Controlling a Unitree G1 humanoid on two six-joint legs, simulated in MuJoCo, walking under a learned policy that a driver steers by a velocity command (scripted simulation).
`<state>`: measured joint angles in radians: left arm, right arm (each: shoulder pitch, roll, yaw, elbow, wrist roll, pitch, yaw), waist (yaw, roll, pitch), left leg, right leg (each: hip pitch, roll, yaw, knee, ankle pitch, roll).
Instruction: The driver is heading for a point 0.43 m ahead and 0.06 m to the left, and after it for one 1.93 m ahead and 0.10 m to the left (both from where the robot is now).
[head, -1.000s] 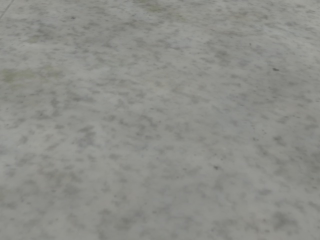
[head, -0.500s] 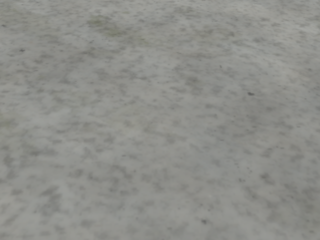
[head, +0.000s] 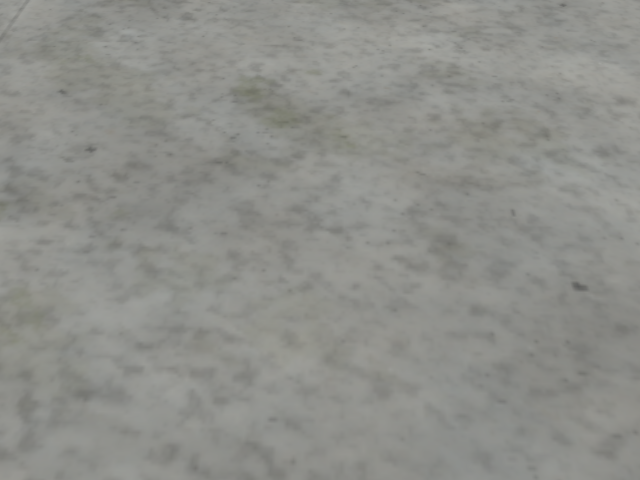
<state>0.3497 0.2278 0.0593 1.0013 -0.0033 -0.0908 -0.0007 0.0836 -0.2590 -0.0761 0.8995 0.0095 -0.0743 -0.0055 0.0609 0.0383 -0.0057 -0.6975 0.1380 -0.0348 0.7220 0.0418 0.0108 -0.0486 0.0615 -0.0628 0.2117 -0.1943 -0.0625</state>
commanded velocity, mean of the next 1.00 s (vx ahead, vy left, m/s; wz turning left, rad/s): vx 0.50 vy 0.00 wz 0.00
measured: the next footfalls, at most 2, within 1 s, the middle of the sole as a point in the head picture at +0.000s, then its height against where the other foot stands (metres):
left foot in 0.20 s outside the picture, level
right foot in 0.74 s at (404, 439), level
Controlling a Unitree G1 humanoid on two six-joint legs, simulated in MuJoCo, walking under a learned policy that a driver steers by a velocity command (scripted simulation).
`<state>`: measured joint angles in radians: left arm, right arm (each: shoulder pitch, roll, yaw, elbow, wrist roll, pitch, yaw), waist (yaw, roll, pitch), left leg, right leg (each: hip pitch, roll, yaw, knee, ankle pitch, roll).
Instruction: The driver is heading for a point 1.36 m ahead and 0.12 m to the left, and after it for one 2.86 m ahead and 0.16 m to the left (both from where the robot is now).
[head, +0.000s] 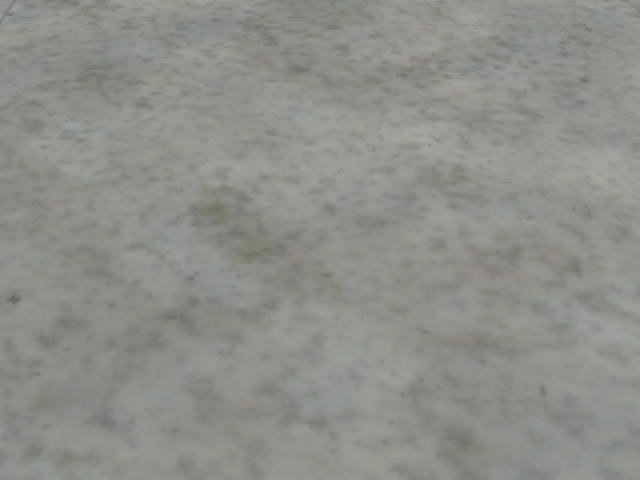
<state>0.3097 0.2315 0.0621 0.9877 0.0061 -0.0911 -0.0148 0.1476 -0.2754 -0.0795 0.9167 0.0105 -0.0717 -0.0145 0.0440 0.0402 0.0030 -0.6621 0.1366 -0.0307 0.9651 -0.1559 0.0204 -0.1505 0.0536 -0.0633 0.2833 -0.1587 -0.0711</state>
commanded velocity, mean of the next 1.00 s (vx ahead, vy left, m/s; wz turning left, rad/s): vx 0.50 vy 0.00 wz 0.00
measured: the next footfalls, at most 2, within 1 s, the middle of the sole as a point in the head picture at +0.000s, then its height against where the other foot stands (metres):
left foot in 0.28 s outside the picture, level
right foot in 0.82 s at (396, 409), level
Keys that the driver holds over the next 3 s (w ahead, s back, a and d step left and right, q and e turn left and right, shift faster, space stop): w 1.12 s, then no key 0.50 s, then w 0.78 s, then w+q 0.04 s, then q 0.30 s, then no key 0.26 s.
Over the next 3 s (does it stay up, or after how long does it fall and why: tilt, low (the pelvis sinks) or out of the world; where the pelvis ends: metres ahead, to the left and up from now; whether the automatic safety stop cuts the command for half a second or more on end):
stays up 1.34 0.03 -0.02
